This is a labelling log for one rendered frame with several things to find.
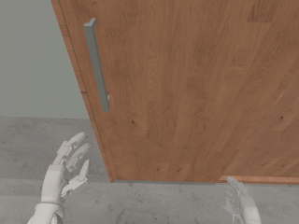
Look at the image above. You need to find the right robot hand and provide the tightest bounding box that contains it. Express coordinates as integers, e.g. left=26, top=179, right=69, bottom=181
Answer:
left=222, top=175, right=262, bottom=224

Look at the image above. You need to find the left robot hand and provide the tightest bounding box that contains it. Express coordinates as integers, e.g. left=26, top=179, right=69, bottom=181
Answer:
left=40, top=132, right=91, bottom=206

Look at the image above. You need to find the wardrobe door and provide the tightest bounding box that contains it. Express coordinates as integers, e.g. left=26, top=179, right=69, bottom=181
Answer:
left=222, top=69, right=299, bottom=177
left=60, top=0, right=299, bottom=183

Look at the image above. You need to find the robot left forearm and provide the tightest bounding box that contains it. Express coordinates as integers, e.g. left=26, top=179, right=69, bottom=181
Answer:
left=27, top=202, right=64, bottom=224

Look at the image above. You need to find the handle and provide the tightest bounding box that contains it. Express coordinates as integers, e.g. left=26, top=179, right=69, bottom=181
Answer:
left=83, top=18, right=110, bottom=112

